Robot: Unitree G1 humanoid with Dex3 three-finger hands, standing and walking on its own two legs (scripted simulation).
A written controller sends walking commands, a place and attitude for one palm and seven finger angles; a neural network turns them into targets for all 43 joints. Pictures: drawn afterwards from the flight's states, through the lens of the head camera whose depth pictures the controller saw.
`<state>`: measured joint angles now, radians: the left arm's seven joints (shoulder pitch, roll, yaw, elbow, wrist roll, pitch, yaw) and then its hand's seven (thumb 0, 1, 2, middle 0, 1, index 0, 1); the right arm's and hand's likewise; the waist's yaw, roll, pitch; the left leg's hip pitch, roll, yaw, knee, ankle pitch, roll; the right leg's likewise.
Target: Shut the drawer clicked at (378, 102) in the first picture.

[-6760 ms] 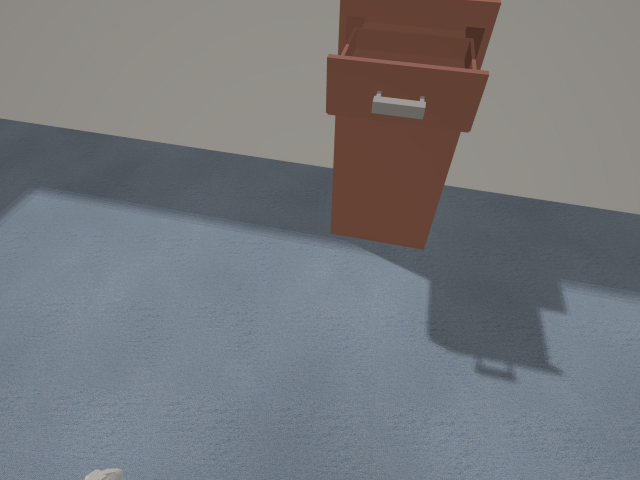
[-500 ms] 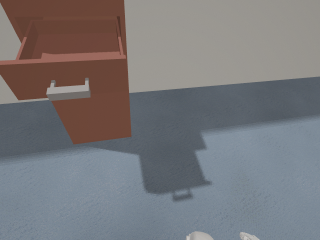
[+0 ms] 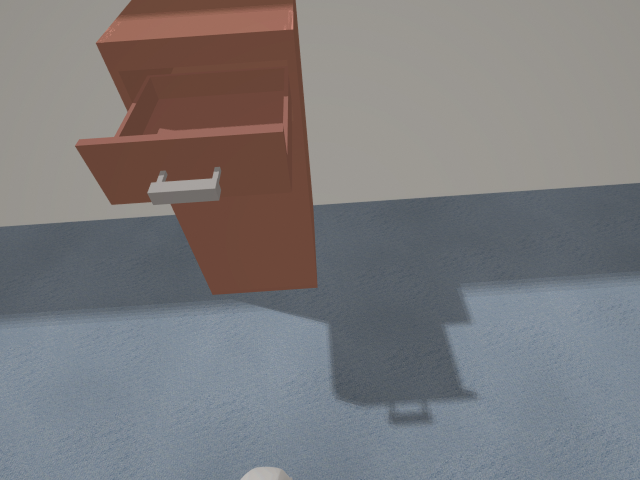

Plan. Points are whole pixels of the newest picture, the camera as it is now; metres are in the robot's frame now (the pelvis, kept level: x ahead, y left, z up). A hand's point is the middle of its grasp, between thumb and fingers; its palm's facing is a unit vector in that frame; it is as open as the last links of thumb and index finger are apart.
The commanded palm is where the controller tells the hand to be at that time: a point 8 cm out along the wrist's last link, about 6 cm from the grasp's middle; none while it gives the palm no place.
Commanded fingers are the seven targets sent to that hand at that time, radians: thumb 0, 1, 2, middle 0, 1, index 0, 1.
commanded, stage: take the last steps up to it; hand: left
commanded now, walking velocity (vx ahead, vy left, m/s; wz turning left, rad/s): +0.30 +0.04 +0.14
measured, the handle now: (187, 182) +0.59 +0.26 +0.03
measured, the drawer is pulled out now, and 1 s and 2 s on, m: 0.27 0.27 0.27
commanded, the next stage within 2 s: come to a stop and stand still in 0.84 s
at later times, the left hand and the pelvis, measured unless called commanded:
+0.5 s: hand out of the picture +0.02 +0.27 -0.18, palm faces +0.14 -0.98 -0.14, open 7.4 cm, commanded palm none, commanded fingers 0.00 0.90 0.90 -0.20 -0.30 -0.20 -0.30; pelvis +0.06 +0.09 +0.01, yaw +3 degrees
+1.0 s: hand (205, 378) +0.31 +0.23 -0.17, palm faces +0.09 -0.98 -0.20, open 7.3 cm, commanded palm none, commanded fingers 0.00 0.90 0.90 -0.20 -0.30 -0.20 -0.30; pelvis +0.23 +0.05 -0.01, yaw +4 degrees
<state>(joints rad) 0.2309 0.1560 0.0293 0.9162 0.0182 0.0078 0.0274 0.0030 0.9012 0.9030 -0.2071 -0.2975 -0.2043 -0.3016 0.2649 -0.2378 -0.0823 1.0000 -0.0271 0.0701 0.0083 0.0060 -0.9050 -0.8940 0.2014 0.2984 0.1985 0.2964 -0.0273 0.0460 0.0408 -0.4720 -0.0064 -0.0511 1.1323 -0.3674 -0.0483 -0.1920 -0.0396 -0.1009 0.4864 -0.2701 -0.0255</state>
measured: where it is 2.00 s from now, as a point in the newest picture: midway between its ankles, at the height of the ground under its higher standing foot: outside the picture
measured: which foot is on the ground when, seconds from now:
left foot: up 0.00-0.26, down 0.28-0.84, up 0.86-1.00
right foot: down 0.00-0.28, up 0.30-0.82, down 0.84-1.00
